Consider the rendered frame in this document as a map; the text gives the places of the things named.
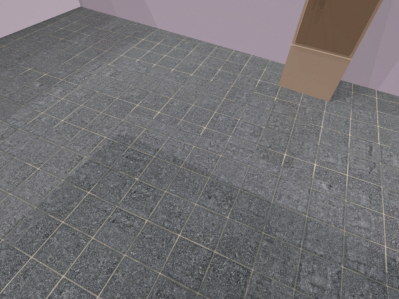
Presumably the cupboard door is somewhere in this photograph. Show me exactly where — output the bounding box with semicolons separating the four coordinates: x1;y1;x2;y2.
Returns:
295;0;379;56

